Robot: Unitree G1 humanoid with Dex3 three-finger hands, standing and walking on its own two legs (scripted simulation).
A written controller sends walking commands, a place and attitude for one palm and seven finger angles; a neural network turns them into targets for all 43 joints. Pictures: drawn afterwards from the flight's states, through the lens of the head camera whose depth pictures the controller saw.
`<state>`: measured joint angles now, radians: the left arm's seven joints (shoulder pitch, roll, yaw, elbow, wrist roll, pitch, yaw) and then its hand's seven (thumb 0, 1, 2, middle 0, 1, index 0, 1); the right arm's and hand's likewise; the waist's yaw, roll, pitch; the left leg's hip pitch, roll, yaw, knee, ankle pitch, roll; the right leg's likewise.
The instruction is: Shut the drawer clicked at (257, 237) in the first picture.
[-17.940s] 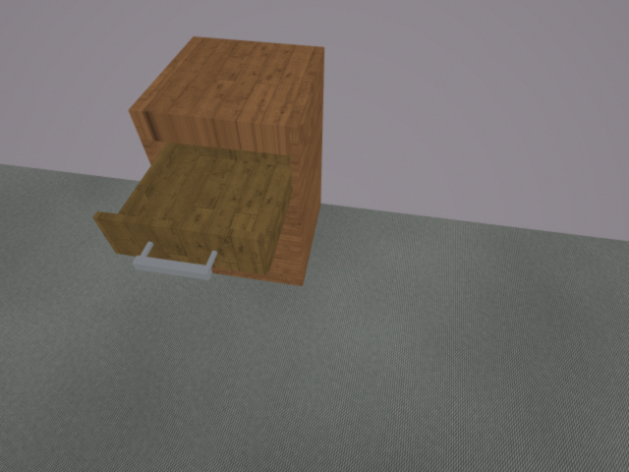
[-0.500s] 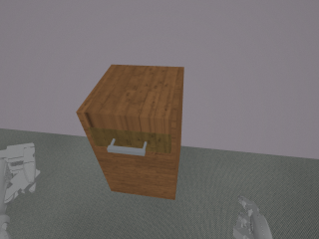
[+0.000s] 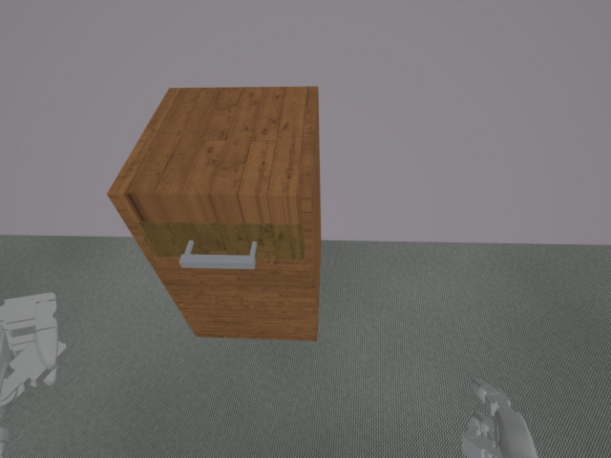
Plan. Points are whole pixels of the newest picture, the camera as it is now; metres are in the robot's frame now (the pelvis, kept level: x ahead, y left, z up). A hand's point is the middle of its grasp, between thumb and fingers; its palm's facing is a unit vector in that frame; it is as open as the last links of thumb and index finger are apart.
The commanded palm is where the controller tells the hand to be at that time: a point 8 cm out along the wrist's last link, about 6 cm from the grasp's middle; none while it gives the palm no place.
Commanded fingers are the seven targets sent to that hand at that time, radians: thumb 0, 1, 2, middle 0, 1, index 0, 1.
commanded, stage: step back with the hand held close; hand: left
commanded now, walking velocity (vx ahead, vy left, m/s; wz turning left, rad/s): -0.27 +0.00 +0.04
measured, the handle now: (219, 253) +0.58 +0.24 -0.22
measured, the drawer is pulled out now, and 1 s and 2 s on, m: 0.00 0.00 0.00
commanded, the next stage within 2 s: stop stepping back and stand still in 1.16 s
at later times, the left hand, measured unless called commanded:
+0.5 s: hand out of the picture +0.10 +0.26 +0.15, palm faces +0.43 -0.80 -0.42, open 3.3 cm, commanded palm +0.04 +0.29 +0.18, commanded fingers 0.00 0.90 0.90 -1.40 -1.60 -1.40 -1.60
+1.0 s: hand out of the picture +0.03 +0.26 +0.17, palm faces +0.46 -0.77 -0.45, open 3.3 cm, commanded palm -0.05 +0.30 +0.18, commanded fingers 0.00 0.90 0.90 -1.40 -1.60 -1.40 -1.60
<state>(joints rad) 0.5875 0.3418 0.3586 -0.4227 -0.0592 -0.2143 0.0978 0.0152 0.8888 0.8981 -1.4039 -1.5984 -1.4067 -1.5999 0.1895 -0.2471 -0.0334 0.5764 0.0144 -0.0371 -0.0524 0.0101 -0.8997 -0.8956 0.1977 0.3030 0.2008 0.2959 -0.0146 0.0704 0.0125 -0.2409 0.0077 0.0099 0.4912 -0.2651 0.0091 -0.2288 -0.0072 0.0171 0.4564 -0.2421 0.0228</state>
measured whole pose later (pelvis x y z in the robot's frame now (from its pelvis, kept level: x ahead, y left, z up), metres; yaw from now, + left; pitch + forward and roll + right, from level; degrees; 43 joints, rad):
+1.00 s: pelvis -0.15 +0.00 -0.02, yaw +7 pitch +0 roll -3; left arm 0.57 0.39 0.41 -0.62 -0.02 -0.35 0.16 0.02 0.88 0.90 -1.41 -1.60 -1.41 -1.60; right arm 0.18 -0.21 -0.04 0.60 -0.01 -0.11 -0.05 0.01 -0.90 -0.90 0.20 0.30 0.20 0.30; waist -0.03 0.01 0.06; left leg -0.56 0.03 0.01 0.66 -0.27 0.06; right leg -0.51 0.05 0.06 0.75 -0.34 0.02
